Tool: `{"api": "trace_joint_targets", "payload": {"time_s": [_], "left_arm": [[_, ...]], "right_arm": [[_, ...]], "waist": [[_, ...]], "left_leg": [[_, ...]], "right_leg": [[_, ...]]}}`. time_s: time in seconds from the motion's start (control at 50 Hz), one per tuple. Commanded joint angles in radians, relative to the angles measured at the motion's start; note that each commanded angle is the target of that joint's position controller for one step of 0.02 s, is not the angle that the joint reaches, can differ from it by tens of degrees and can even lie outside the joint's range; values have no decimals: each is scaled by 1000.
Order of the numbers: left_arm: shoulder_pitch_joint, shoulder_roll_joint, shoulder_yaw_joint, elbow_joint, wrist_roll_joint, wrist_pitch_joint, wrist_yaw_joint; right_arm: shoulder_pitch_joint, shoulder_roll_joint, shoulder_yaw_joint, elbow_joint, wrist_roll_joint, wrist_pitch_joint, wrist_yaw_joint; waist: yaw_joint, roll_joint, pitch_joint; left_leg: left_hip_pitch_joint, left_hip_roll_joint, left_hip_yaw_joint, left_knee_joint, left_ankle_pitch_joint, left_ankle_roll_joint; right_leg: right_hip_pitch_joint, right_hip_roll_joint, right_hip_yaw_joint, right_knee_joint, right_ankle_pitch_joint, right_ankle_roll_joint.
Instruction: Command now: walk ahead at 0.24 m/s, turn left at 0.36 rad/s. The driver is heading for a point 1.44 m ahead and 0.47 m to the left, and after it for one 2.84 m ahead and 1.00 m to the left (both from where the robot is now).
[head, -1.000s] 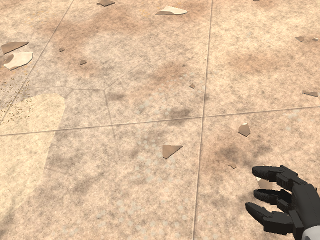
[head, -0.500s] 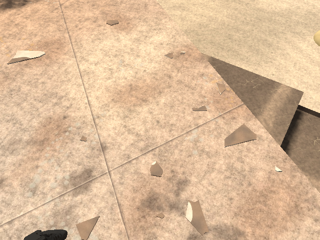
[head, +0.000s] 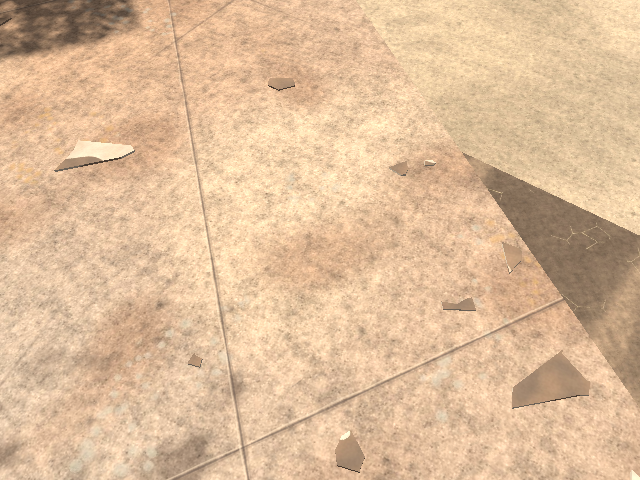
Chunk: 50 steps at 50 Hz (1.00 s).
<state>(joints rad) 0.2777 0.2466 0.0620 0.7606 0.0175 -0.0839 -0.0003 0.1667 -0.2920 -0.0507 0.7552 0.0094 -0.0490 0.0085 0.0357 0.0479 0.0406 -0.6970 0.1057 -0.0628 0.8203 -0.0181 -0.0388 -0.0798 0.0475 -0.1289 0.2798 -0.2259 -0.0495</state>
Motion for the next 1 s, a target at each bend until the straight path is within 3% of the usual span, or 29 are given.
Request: {"api": "trace_joint_targets", "payload": {"time_s": [0.02, 0.1, 0.12, 0.14, 0.16, 0.18, 0.2, 0.22, 0.24, 0.26, 0.28, 0.3, 0.34, 0.42, 0.48, 0.54, 0.6, 0.62, 0.64, 0.66, 0.68, 0.7, 0.72, 0.74, 0.78, 0.82, 0.88, 0.94, 1.0], "left_arm": [[-55, 161, 40, -57, -12, -4, 22], [-91, 188, 56, -53, -45, 29, 41], [-106, 185, 56, -57, -50, 38, 47], [-71, 165, 50, -56, -41, 40, 47], [-8, 105, 28, -84, 10, 36, 42], [77, 71, 5, -98, 8, 30, 25], [36, 154, 20, -74, -17, 33, 13], [-43, 158, 20, -95, -32, 42, 14], [-73, 143, 20, -90, -21, 54, 28], [-91, 151, 25, -96, -11, 68, 40], [-87, 147, 26, -99, -11, 80, 42], [-76, 132, 24, -96, -9, 84, 44], [-71, 112, 17, -87, -8, 84, 51], [-112, 106, 13, -88, -10, 86, 54], [-135, 108, 15, -94, -14, 78, 47], [-134, 115, 20, -95, -21, 61, 35], [-57, 126, 34, -70, -25, 47, 20], [-29, 186, 51, -68, -9, 48, 23], [-51, 280, 71, -69, 20, 60, 28], [-87, 235, 65, -96, 42, 57, 27], [-146, 183, 49, -123, 32, 56, 35], [-190, 148, 40, -133, 13, 59, 40], [-199, 130, 32, -138, -5, 61, 44], [-193, 126, 27, -138, -10, 65, 48], [-158, 134, 27, -132, -3, 77, 54], [-100, 154, 35, -118, 1, 87, 58], [-100, 195, 47, -112, -7, 92, 48], [-105, 210, 50, -101, -24, 92, 33], [-98, 182, 35, -76, -48, 89, 19]], "right_arm": [[-26, -25, -2, -74, -5, -9, 23], [11, -87, -34, -110, -14, 0, 50], [93, -110, -50, -93, -16, -1, 50], [178, -166, -74, -73, -19, -3, 38], [209, -265, -94, -91, -22, 0, 15], [175, -287, -85, -129, -41, -5, 15], [140, -219, -74, -159, -29, 4, 22], [84, -172, -61, -167, -16, 9, 20], [49, -139, -52, -168, 1, 19, 13], [18, -121, -46, -173, 7, 30, 4], [1, -124, -46, -181, -5, 38, -1], [-12, -130, -50, -188, -16, 43, -5], [-4, -145, -57, -193, -20, 46, -19], [-9, -160, -66, -205, -8, 64, -43], [-16, -158, -68, -215, -10, 78, -45], [-7, -153, -70, -219, -8, 89, -41], [-22, -143, -68, -226, 10, 101, -42], [4, -108, -58, -228, 10, 102, -42], [11, -87, -55, -260, 18, 94, -38], [6, -165, -80, -253, -5, 77, -33], [27, -199, -95, -224, -1, 77, -29], [57, -182, -95, -194, 3, 89, -31], [72, -158, -89, -180, 0, 101, -34], [76, -128, -80, -179, 3, 110, -32], [25, -100, -66, -203, 15, 112, -30], [-38, -79, -54, -231, 16, 108, -29], [-47, -48, -35, -243, 3, 101, -19], [-24, -68, -38, -231, 4, 102, -13], [73, -49, -35, -179, 4, 100, -3]], "waist": [[-5, -117, -52], [-49, -147, -84], [-94, -129, -117], [-123, -50, -168], [-92, 181, -248], [-37, 281, -431], [-93, 98, -475], [-84, 42, -366], [-63, -42, -264], [-43, -28, -207], [-21, 14, -183], [-12, 44, -173], [-16, 58, -188], [-36, 69, -203], [-50, 103, -177], [-61, 121, -168], [-13, 113, -157], [-20, 15, -165], [-66, -303, -116], [-42, -315, -117], [-62, -223, -116], [-79, -174, -101], [-72, -163, -91], [-65, -162, -79], [-36, -187, -65], [9, -214, -83], [14, -239, -122], [10, -259, -126], [-41, -214, -126]], "left_leg": [[164, -34, 59, -140, 118, 11], [199, -72, 92, -210, -65, 76], [303, -109, 115, -275, -44, 100], [450, -133, 94, -344, 156, 134], [699, 81, -195, -286, 696, 236], [913, 290, -622, -360, 730, 470], [880, 242, -550, -400, 512, 438], [780, 193, -445, -413, 329, 385], [657, 144, -377, -439, 193, 331], [541, 111, -340, -468, 104, 304], [452, 75, -320, -493, 52, 285], [414, 54, -304, -503, 52, 278], [407, 42, -292, -499, 83, 279], [402, 24, -334, -500, -132, 258], [382, 10, -380, -507, -253, 244], [415, 11, -437, -486, -241, 237], [375, -42, -439, -423, -224, 191], [278, -105, -371, -306, -364, 140], [75, -276, -130, -85, -545, 74], [40, -234, -105, 181, -589, 25], [60, -204, -112, 303, -523, 10], [66, -196, -91, 357, -466, -7], [45, -191, -80, 421, -416, -24], [37, -185, -64, 459, -394, -37], [21, -165, -5, 390, -349, -55], [16, -139, 8, 273, -357, -71], [166, -112, 41, 86, -426, -60], [290, -122, 84, -85, -409, -33], [552, -156, 131, -420, -229, 44]], "right_leg": [[-58, -245, 3, -24, 602, -119], [42, -301, 15, 159, 685, -75], [27, -273, -4, 285, 707, -46], [-19, -198, -32, 485, 610, 4], [-283, -91, -42, 823, 42, 80], [-533, 70, 134, 1113, -503, 121], [-551, 0, 263, 1164, -438, 102], [-598, -27, 244, 1130, -351, 87], [-606, -62, 231, 1051, -289, 89], [-569, -82, 230, 970, -246, 90], [-504, -77, 219, 922, -214, 91], [-477, -63, 208, 872, -195, 97], [-457, -48, 208, 778, -179, 112], [-440, -39, 233, 641, -109, 130], [-404, -28, 237, 546, -99, 125], [-356, -14, 235, 429, -119, 106], [-179, -20, 208, 149, 9, 62], [-69, -170, 321, 80, 26, 10], [-42, -373, 560, 23, 185, -136], [-105, -474, 666, 3, 263, -229], [-125, -428, 568, 27, 280, -204], [-131, -355, 459, 49, 276, -152], [-110, -318, 397, 61, 277, -128], [-109, -300, 347, 61, 308, -127], [-70, -269, 273, 52, 313, -134], [13, -289, 269, 62, 351, -155], [3, -313, 245, 82, 403, -170], [-26, -330, 249, 100, 424, -178], [-168, -290, 224, 120, 45, -118]]}}
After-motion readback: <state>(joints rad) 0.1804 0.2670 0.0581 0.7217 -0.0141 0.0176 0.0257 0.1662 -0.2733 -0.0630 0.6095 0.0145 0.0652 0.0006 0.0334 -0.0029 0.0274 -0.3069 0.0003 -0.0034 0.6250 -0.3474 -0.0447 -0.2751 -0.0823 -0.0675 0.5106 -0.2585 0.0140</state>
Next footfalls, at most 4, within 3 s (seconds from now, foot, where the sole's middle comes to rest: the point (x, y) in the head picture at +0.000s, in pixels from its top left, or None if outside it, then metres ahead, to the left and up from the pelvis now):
0.14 left None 0.24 0.13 -0.78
0.62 right None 0.26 -0.08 -0.78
1.02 left None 0.10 0.13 -0.78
1.52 right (332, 467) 0.49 0.04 -0.78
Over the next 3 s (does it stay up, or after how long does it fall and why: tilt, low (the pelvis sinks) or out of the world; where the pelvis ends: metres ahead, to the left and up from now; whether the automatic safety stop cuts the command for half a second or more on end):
stays up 1.08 0.23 -0.02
